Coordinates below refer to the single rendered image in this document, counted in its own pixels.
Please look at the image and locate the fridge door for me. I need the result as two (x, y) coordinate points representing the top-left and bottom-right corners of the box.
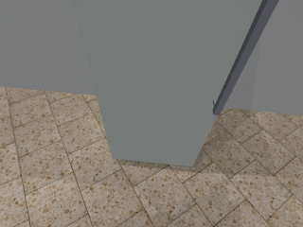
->
(72, 0), (262, 166)

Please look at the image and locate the handle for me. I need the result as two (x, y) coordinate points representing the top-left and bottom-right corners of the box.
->
(212, 0), (279, 115)

